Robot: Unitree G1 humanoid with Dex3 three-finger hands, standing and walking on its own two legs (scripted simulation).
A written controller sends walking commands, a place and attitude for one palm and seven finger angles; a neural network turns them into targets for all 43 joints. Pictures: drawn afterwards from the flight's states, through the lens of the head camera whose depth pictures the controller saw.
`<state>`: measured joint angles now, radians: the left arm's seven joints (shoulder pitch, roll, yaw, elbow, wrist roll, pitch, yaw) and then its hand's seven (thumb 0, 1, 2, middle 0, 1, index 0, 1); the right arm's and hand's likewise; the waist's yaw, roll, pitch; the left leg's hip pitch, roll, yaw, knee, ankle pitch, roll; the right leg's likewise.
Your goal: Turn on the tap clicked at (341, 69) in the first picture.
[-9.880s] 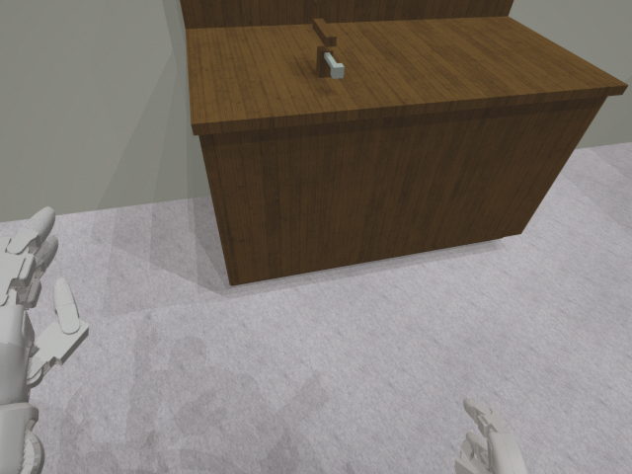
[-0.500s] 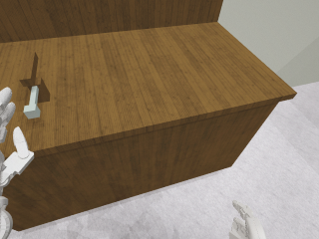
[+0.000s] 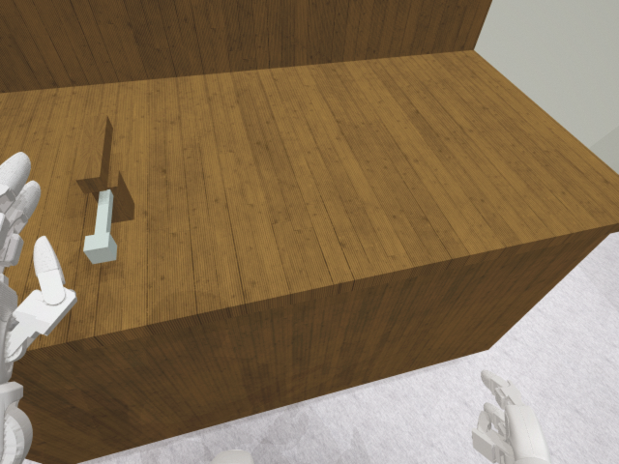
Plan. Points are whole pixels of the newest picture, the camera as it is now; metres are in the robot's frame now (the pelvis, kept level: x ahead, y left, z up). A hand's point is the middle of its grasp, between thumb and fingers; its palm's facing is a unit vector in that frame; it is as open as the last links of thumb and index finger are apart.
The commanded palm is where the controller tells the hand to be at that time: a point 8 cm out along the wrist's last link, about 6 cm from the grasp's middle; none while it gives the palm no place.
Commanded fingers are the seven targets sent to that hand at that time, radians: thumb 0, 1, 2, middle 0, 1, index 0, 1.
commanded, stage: come to a stop and stand still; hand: left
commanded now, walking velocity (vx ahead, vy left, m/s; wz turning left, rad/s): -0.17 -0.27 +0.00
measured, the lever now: (101, 248) +0.33 +0.30 +0.08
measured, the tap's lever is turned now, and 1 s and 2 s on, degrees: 0 0 0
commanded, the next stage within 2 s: look again from close up in 1.04 s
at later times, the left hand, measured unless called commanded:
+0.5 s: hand out of the picture +0.22 +0.31 +0.18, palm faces +0.49 -0.81 -0.32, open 7.4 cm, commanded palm +0.16 +0.32 +0.20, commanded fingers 0.00 0.90 0.90 -0.20 -0.30 -0.20 -0.30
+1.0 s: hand out of the picture +0.23 +0.31 +0.17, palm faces +0.45 -0.84 -0.31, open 7.4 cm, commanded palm +0.18 +0.34 +0.20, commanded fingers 0.00 0.90 0.90 -0.20 -0.30 -0.20 -0.30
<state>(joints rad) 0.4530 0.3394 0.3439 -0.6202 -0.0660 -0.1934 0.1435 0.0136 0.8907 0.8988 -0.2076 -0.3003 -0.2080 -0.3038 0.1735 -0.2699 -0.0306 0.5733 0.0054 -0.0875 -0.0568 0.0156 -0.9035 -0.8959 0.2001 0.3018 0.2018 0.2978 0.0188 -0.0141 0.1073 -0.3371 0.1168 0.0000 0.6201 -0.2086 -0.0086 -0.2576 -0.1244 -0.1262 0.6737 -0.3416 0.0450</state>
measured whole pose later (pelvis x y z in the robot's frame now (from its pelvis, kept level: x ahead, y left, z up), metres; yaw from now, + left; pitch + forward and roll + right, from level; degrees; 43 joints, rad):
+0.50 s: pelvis +0.01 +0.04 +0.02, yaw +1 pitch -2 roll -2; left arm 0.41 0.34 0.37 -0.47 -0.08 -0.09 0.15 0.01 0.89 0.90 -0.21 -0.30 -0.21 -0.30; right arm 0.17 -0.19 0.02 0.62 0.01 -0.09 -0.07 0.02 -0.90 -0.90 0.20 0.30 0.20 0.30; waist 0.04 0.01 0.05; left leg -0.29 0.07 0.00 0.49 -0.17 -0.03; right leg -0.18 0.01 -0.04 0.43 -0.21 0.01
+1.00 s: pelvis +0.03 +0.06 +0.02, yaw +1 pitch -2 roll -2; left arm 0.45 0.31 0.32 -0.48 -0.08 -0.08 0.15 0.01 0.90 0.90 -0.20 -0.30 -0.20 -0.30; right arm 0.16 -0.20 0.02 0.61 0.02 -0.07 -0.06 0.02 -0.90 -0.90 0.20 0.30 0.20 0.30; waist 0.03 0.02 0.06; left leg -0.24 0.04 0.02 0.43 -0.17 0.00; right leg -0.12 -0.02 -0.03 0.34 -0.19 0.04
